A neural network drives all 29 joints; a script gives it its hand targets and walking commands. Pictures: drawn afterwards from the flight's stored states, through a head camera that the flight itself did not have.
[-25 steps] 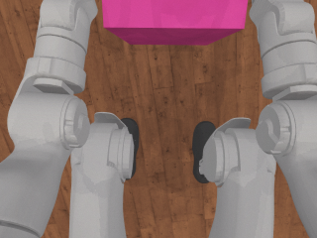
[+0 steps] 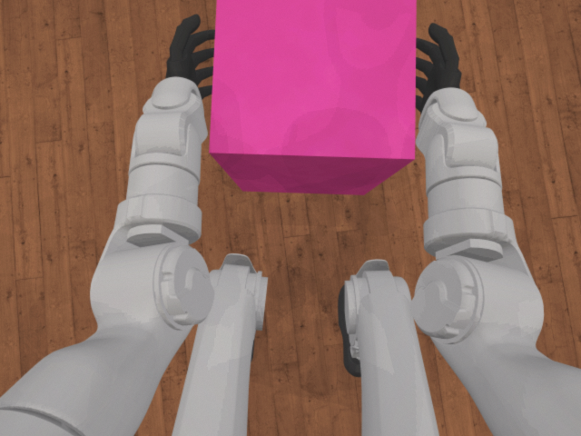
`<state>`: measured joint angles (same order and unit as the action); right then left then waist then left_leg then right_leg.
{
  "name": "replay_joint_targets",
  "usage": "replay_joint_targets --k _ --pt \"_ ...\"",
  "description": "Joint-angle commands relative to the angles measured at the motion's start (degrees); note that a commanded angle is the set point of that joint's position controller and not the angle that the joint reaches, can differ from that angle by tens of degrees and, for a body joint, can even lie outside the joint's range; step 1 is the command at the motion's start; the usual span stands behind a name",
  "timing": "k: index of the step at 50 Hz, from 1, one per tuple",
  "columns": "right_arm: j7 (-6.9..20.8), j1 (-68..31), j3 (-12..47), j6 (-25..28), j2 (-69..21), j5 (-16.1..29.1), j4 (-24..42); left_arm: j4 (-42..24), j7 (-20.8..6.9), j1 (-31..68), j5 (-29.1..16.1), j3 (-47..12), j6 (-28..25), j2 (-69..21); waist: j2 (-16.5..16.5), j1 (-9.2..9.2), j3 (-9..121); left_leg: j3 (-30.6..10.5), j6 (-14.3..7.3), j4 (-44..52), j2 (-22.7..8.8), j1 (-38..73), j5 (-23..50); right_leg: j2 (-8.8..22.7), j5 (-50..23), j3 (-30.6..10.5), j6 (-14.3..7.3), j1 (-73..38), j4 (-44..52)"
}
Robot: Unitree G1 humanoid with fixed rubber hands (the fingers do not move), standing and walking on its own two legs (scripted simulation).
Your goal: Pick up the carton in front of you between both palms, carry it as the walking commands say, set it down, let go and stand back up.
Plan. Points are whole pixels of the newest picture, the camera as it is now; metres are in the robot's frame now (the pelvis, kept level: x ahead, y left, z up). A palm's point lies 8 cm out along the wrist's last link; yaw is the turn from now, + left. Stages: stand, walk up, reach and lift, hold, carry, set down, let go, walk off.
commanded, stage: reach and lift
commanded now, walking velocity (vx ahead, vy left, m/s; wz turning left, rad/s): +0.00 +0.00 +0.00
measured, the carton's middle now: (308, 108) +0.53 +0.01 -0.13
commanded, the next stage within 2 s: none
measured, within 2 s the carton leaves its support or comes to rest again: neither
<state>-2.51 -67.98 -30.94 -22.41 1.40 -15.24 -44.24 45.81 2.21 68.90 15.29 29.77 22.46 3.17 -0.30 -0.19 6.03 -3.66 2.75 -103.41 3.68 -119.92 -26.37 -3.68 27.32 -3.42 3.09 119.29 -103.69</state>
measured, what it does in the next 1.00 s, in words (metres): rises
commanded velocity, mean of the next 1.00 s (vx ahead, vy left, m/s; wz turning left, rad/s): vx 0.00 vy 0.00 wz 0.00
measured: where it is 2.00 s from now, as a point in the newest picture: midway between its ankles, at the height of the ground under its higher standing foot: (298, 341)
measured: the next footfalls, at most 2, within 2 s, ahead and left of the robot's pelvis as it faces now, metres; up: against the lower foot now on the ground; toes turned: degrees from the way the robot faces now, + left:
none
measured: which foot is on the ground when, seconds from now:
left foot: down 0.00-1.00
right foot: down 0.00-1.00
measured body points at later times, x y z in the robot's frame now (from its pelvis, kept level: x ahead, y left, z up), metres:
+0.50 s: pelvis +0.05 +0.00 +0.12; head +0.23 +0.00 +0.53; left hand +0.49 +0.16 +0.08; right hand +0.49 -0.15 +0.08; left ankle +0.13 +0.13 -0.44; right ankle +0.12 -0.13 -0.44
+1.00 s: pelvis +0.09 +0.00 +0.25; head +0.15 +0.00 +0.70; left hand +0.44 +0.15 +0.23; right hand +0.44 -0.15 +0.23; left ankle +0.12 +0.13 -0.44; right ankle +0.12 -0.13 -0.44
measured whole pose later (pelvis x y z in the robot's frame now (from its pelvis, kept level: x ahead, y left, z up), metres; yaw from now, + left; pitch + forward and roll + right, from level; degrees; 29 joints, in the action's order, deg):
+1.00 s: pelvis +0.09 +0.00 +0.25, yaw +0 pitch +15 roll +0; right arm -1.5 -23.3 -19.1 -23.7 -8.0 -12.7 -29.5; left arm 29.8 1.7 23.7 12.7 19.5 23.8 -7.6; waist -0.2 -0.1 8.9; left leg -3.7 1.0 -49.6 1.5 -44.4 -20.4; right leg -1.7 20.9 -4.3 1.2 44.0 -49.8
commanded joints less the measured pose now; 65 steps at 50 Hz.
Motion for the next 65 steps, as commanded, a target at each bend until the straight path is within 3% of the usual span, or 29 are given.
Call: replay_joint_targets --k 1,7,14,27,43,59,65 --pt "14.46 -40.74 25.88 0.63 -58.48 9.38 0.47 -0.26 -15.19 38.05 -9.33 -24.61 -0.28 -60.03 0.35 -0.71 61.36 9.2 -2.01 12.8 5.67 34.1 1.13 -6.07 -1.57 8.71 -2.12 -32.56 12.42" --pt "15.37 -36.4 33.61 -1.52 -63.24 13.11 6.72 -6.81 -16.02 34.15 -13.34 -32.24 1.82 -64.65 -0.12 -0.64 71.23 8.93 -1.51 15.75 5.93 44.31 8.37 -6.33 -8.35 8.74 -1.52 -41.63 15.73" --pt "15.57 -26.2 38.57 -1.67 -66.38 14.8 9.06 -9.45 -16.04 24.32 -15.09 -37.78 1.98 -68.13 0.38 -0.44 66.53 7.68 -1.01 21.25 6.12 50.36 12.74 -6.58 -12.94 7.42 -1.3 -47.81 21.01" --pt "14.58 -9.08 39.9 0.98 -68.36 12.78 8.01 -8.19 -14.86 7.45 -12.53 -38.37 -0.76 -70.26 0.49 -0.36 51.41 4.38 -1.53 34.66 6.01 62.36 13.75 -6.24 -14.09 3.82 -1.42 -59.82 35.02" --pt "14.74 7.58 44.81 1.28 -69.19 11.85 12.02 -12.42 -14.92 -9.26 -11.75 -43.09 -0.95 -71.33 0.2 -0.26 36.97 0.79 -2.47 53.55 4.2 85.41 18.8 -4.57 -18.99 0.31 -2.51 -82.3 53.84" --pt "15.83 21.18 49.58 -6.59 -67.48 13.08 21.04 -22.34 -15.48 -22.45 -13.12 -48.5 6.86 -70.24 0.4 0.13 18.7 -0.78 -2.54 74.04 2.3 108.64 26.35 -2.13 -26.66 -0.93 -2.68 -106.78 74.3" --pt "16.45 22.67 46.74 -10.68 -65.29 11.54 21.49 -22.26 -16.28 -23.78 -11.68 -45.69 10.8 -68.15 0.29 0.53 7.42 -0.36 -2.64 79.74 1.67 110.69 17.93 -1.59 -18.36 -0.44 -3.26 -108.58 80.09"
